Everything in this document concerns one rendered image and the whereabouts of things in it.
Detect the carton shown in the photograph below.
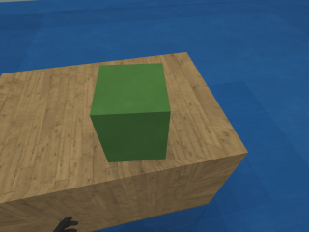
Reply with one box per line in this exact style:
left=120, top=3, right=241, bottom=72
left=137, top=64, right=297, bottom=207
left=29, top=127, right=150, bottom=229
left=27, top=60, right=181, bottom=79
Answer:
left=90, top=63, right=171, bottom=162

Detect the left robot hand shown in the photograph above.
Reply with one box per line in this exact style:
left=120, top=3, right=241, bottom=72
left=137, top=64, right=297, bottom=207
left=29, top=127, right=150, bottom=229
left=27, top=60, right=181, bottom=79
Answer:
left=53, top=216, right=78, bottom=232

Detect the pedestal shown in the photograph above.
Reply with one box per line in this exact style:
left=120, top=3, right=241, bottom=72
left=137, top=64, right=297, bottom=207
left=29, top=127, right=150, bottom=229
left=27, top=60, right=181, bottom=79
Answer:
left=0, top=52, right=248, bottom=232

